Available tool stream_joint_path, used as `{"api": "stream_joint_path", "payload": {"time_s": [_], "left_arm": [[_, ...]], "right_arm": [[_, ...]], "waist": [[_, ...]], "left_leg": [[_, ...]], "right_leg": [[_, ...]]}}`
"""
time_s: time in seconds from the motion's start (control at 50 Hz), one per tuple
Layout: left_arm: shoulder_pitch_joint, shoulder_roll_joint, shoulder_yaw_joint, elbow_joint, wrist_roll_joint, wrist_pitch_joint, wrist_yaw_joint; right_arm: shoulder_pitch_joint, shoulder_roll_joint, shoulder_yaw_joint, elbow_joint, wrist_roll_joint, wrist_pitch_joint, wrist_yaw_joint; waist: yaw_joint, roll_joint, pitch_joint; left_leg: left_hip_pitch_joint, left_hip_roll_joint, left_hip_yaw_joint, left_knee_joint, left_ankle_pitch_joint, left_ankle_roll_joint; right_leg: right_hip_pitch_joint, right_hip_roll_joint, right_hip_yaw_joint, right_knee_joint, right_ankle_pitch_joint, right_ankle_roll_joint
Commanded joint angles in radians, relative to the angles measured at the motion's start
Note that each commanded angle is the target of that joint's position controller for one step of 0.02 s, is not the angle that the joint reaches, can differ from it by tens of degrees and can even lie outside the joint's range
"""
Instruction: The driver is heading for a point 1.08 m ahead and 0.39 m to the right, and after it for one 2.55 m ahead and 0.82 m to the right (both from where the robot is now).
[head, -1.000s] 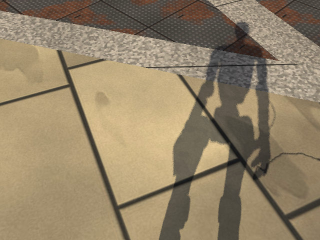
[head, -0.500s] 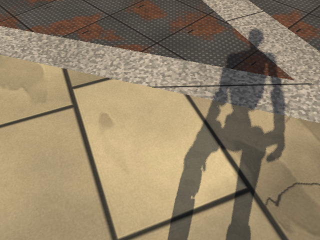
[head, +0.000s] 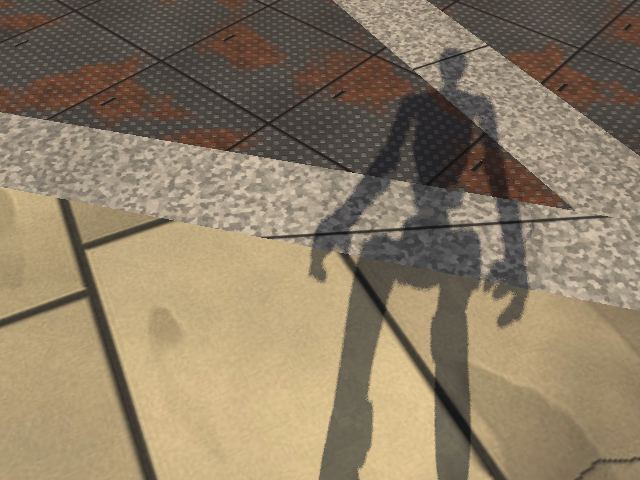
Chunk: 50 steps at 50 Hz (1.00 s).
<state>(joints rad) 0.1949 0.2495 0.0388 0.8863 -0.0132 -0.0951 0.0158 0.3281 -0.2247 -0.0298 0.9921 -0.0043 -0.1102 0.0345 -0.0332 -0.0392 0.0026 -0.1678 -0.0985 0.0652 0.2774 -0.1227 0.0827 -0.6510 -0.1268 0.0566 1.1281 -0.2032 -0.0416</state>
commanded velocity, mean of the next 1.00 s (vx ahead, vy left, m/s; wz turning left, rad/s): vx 0.50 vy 0.00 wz -0.28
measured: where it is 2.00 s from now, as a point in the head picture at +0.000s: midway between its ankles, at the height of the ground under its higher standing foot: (455, 299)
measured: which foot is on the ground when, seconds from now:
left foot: down 0.00-0.32, up 0.34-0.80, down 0.82-1.00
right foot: up 0.00-0.28, down 0.30-0.84, up 0.86-1.00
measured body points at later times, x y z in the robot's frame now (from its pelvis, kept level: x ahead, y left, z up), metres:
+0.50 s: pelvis +0.27 -0.09 +0.00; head +0.29 -0.10 +0.45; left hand +0.34 +0.18 -0.12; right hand +0.37 -0.36 -0.13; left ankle +0.28 +0.08 -0.66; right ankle +0.30 -0.16 -0.74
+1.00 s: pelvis +0.54 -0.06 +0.00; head +0.56 -0.05 +0.45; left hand +0.71 +0.18 -0.13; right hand +0.56 -0.35 -0.11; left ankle +0.59 +0.04 -0.74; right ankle +0.48 -0.19 -0.66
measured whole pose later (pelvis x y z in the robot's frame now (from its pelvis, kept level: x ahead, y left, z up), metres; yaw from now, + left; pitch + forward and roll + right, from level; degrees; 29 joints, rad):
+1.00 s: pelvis +0.54 -0.06 +0.00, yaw -19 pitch +2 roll +1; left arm 0.29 0.30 0.08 0.80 -0.03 -0.05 0.01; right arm 0.20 -0.25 -0.06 0.85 -0.01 -0.11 0.01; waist -0.01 -0.05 0.01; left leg -0.24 -0.02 0.08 0.38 -0.16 0.03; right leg -0.56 -0.06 0.06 1.16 -0.32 -0.03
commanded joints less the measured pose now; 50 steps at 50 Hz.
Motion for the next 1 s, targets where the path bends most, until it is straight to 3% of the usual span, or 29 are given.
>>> {"api": "stream_joint_path", "payload": {"time_s": [0.02, 0.12, 0.18, 0.22, 0.26, 0.28, 0.3, 0.32, 0.34, 0.36, 0.38, 0.4, 0.42, 0.46, 0.5, 0.54, 0.62, 0.7, 0.76, 0.8, 0.82, 0.84, 0.86, 0.88, 0.9, 0.92, 0.94, 0.96, 1.0], "left_arm": [[0.026, 0.041, 0.012, -0.045, 0.013, 0.005, 0.005], [-0.161, 0.029, 0.004, -0.094, 0.001, -0.006, -0.011], [-0.242, 0.034, 0.001, -0.126, -0.008, -0.011, -0.029], [-0.260, 0.048, 0.003, -0.145, -0.010, -0.019, -0.042], [-0.196, 0.077, 0.015, -0.138, -0.009, -0.027, -0.049], [-0.091, 0.107, 0.033, -0.109, -0.007, -0.030, -0.047], [0.101, 0.166, 0.061, -0.053, -0.005, -0.032, -0.040], [0.272, 0.281, 0.088, -0.023, 0.015, -0.027, -0.036], [0.309, 0.256, 0.081, -0.005, 0.007, -0.021, -0.042], [0.238, 0.178, 0.056, -0.020, 0.000, -0.021, -0.045], [0.142, 0.135, 0.042, -0.047, 0.000, -0.017, -0.044], [0.069, 0.112, 0.034, -0.064, 0.007, -0.014, -0.048], [0.035, 0.089, 0.026, -0.075, 0.015, -0.015, -0.051], [0.040, 0.090, 0.027, -0.069, 0.014, -0.014, -0.053], [0.074, 0.116, 0.037, -0.058, 0.007, -0.016, -0.041], [0.118, 0.143, 0.046, -0.049, 0.002, -0.014, -0.026], [0.183, 0.151, 0.050, -0.035, -0.004, -0.005, -0.008], [0.237, 0.149, 0.054, -0.017, -0.013, 0.006, -0.002], [0.218, 0.166, 0.064, -0.027, -0.012, 0.019, 0.008], [0.191, 0.143, 0.059, -0.048, -0.007, 0.028, 0.009], [0.159, 0.100, 0.042, -0.077, 0.003, 0.027, 0.004], [0.237, 0.029, 0.024, -0.104, -0.006, 0.013, 0.003], [0.302, 0.052, 0.019, -0.116, -0.025, 0.004, 0.002], [0.255, 0.139, 0.041, -0.105, -0.036, 0.008, 0.003], [0.187, 0.151, 0.047, -0.115, -0.028, 0.017, 0.004], [0.153, 0.136, 0.049, -0.125, -0.018, 0.022, 0.004], [0.139, 0.119, 0.054, -0.129, -0.011, 0.031, 0.001], [0.149, 0.093, 0.051, -0.139, -0.015, 0.040, -0.004], [0.132, 0.072, 0.048, -0.159, -0.015, 0.053, -0.009]], "right_arm": [[-0.036, -0.134, -0.021, -0.056, 0.001, -0.016, -0.020], [0.063, -0.162, -0.026, -0.032, 0.020, -0.001, -0.034], [0.111, -0.164, -0.028, -0.010, 0.024, 0.012, -0.034], [0.118, -0.171, -0.032, -0.003, 0.024, 0.022, -0.037], [0.093, -0.187, -0.038, -0.006, 0.025, 0.032, -0.039], [0.070, -0.185, -0.036, -0.013, 0.022, 0.037, -0.039], [0.058, -0.153, -0.023, -0.027, 0.011, 0.039, -0.039], [0.124, -0.071, 0.005, -0.057, -0.002, 0.024, -0.035], [0.164, -0.032, 0.018, -0.046, 0.011, -0.005, -0.028], [0.088, -0.143, -0.008, -0.063, 0.031, -0.027, -0.022], [-0.003, -0.167, -0.014, -0.092, 0.040, -0.039, -0.021], [-0.047, -0.157, -0.016, -0.101, 0.028, -0.039, -0.027], [-0.052, -0.150, -0.024, -0.105, 0.010, -0.031, -0.032], [-0.031, -0.111, -0.022, -0.111, 0.001, -0.012, -0.035], [-0.073, -0.110, -0.026, -0.129, -0.002, 0.002, -0.044], [-0.170, -0.107, -0.026, -0.165, -0.005, 0.006, -0.049], [-0.325, -0.094, -0.023, -0.209, 0.006, -0.003, -0.039], [-0.423, -0.107, -0.022, -0.252, 0.015, -0.014, -0.025], [-0.405, -0.146, -0.035, -0.261, 0.017, -0.030, -0.017], [-0.259, -0.184, -0.057, -0.224, 0.013, -0.039, -0.023], [-0.099, -0.231, -0.073, -0.199, -0.001, -0.043, -0.031], [0.037, -0.313, -0.096, -0.187, -0.013, -0.030, -0.039], [0.047, -0.278, -0.088, -0.177, -0.001, -0.020, -0.032], [-0.017, -0.184, -0.064, -0.199, 0.007, -0.018, -0.031], [-0.072, -0.148, -0.054, -0.209, 0.009, -0.013, -0.031], [-0.126, -0.131, -0.048, -0.208, 0.004, -0.009, -0.028], [-0.154, -0.110, -0.041, -0.205, -0.003, -0.009, -0.026], [-0.163, -0.121, -0.044, -0.196, -0.008, -0.011, -0.025], [-0.152, -0.135, -0.054, -0.180, -0.004, -0.020, -0.024]], "waist": [[0.044, 0.066, 0.051], [-0.025, 0.079, 0.056], [-0.051, 0.089, 0.078], [-0.043, 0.098, 0.081], [0.004, 0.118, 0.047], [0.064, 0.118, -0.013], [0.142, 0.091, -0.136], [0.155, -0.103, -0.311], [0.138, -0.263, -0.399], [0.133, -0.180, -0.282], [0.112, -0.112, -0.171], [0.080, -0.020, -0.096], [0.047, 0.002, -0.064], [0.012, -0.015, -0.044], [0.007, -0.011, -0.020], [0.030, -0.009, 0.009], [0.073, -0.038, 0.027], [0.101, -0.044, 0.039], [0.071, -0.064, 0.027], [-0.001, -0.066, -0.046], [-0.075, -0.012, -0.174], [-0.073, 0.216, -0.318], [-0.044, 0.387, -0.355], [-0.043, 0.247, -0.220], [-0.033, 0.148, -0.121], [-0.008, 0.109, -0.059], [0.013, 0.118, -0.021], [0.031, 0.159, -0.009], [0.035, 0.144, 0.002]], "left_leg": [[-0.083, 0.292, -0.223, -0.195, 0.077, 0.180], [0.017, 0.274, -0.163, -0.173, 0.085, 0.129], [0.114, 0.310, -0.173, -0.131, 0.068, 0.124], [0.174, 0.342, -0.188, -0.088, 0.085, 0.113], [0.198, 0.351, -0.187, -0.008, 0.222, 0.093], [0.185, 0.316, -0.154, 0.115, 0.391, 0.072], [0.085, 0.256, -0.104, 0.345, 0.436, 0.041], [-0.264, 0.134, -0.018, 0.746, 0.141, -0.028], [-0.516, 0.032, -0.103, 0.972, -0.407, -0.052], [-0.623, 0.104, -0.171, 1.068, -0.383, -0.027], [-0.638, 0.153, -0.149, 1.054, -0.292, -0.012], [-0.596, 0.189, -0.131, 0.988, -0.212, -0.016], [-0.535, 0.217, -0.138, 0.917, -0.162, -0.020], [-0.456, 0.223, -0.132, 0.827, -0.138, -0.042], [-0.466, 0.211, -0.119, 0.727, -0.081, -0.068], [-0.499, 0.198, -0.119, 0.578, 0.019, -0.088], [-0.433, 0.148, -0.118, 0.330, 0.206, -0.094], [-0.398, 0.129, -0.136, 0.229, 0.202, -0.090], [-0.306, 0.120, -0.142, 0.175, 0.114, -0.077], [-0.090, 0.113, -0.118, 0.129, 0.053, -0.043], [0.162, 0.228, -0.212, 0.160, 0.036, 0.012], [0.536, 0.448, -0.547, 0.134, -0.073, 0.129], [0.577, 0.550, -0.832, 0.042, -0.225, 0.191], [0.449, 0.515, -0.721, 0.025, -0.285, 0.152], [0.303, 0.469, -0.551, 0.008, -0.219, 0.111], [0.179, 0.422, -0.450, -0.029, -0.138, 0.094], [0.100, 0.381, -0.363, -0.064, -0.074, 0.077], [0.045, 0.373, -0.306, -0.092, -0.032, 0.084], [0.023, 0.361, -0.216, -0.125, 0.072, 0.103]], "right_leg": [[-0.040, -0.043, 0.005, -0.145, 0.151, 0.027], [0.002, 0.014, -0.044, -0.460, 0.309, 0.035], [-0.008, 0.030, -0.046, -0.547, 0.263, 0.027], [0.003, 0.040, -0.045, -0.590, 0.190, 0.002], [0.115, 0.070, -0.069, -0.630, 0.120, -0.027], [0.262, 0.104, -0.096, -0.652, 0.109, -0.050], [0.527, 0.078, -0.063, -0.635, 0.133, -0.091], [0.930, -0.172, 0.301, -0.642, 0.102, -0.224], [1.080, -0.277, 0.682, -0.809, -0.026, -0.321], [0.994, -0.238, 0.619, -0.832, -0.079, -0.271], [0.852, -0.196, 0.470, -0.842, -0.017, -0.235], [0.701, -0.153, 0.364, -0.874, 0.086, -0.220], [0.599, -0.120, 0.308, -0.907, 0.150, -0.210], [0.511, -0.083, 0.248, -0.946, 0.232, -0.220], [0.471, -0.060, 0.200, -0.971, 0.249, -0.224], [0.464, -0.054, 0.188, -0.983, 0.243, -0.218], [0.448, -0.017, 0.166, -0.972, 0.159, -0.175], [0.510, -0.043, 0.226, -0.912, 0.117, -0.163], [0.549, -0.065, 0.288, -0.836, 0.128, -0.143], [0.523, -0.006, 0.283, -0.696, 0.228, -0.112], [0.411, 0.060, 0.229, -0.462, 0.190, -0.081], [0.070, 0.202, 0.086, -0.122, -0.085, -0.007], [-0.117, 0.180, 0.098, 0.080, -0.396, -0.003], [-0.169, 0.118, 0.125, 0.166, -0.323, -0.002], [-0.149, 0.075, 0.091, 0.160, -0.237, 0.001], [-0.108, 0.045, 0.075, 0.117, -0.171, 0.004], [-0.071, 0.018, 0.074, 0.078, -0.129, 0.001], [-0.034, 0.000, 0.062, 0.061, -0.101, 0.005], [-0.040, -0.009, 0.047, 0.038, -0.050, 0.015]]}}
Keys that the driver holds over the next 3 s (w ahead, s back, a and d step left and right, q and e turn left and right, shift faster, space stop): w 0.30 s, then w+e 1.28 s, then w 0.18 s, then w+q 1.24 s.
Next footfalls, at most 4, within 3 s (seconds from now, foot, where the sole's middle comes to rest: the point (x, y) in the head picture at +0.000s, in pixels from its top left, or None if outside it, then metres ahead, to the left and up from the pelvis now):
0.30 right None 0.34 -0.16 -0.78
0.82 left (311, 428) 0.63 0.03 -0.78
1.34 right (459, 363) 0.78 -0.32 -0.78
1.86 left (445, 252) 1.12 -0.35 -0.78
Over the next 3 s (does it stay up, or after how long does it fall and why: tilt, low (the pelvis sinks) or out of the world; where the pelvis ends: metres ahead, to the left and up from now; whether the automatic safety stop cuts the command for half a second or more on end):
stays up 1.48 -0.51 -0.15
